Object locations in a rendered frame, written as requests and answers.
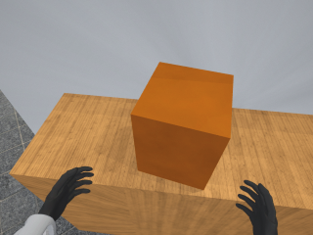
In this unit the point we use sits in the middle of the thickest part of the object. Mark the left robot forearm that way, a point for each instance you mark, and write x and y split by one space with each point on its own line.
38 224

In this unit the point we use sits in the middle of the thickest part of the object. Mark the left robot hand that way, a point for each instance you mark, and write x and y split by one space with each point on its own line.
64 191

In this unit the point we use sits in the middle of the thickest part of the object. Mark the carton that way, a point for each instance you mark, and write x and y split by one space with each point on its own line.
182 122

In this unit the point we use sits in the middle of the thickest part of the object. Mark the pedestal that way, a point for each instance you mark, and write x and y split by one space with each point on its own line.
271 148

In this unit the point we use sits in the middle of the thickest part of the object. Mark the right robot hand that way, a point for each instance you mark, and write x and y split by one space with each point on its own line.
263 214

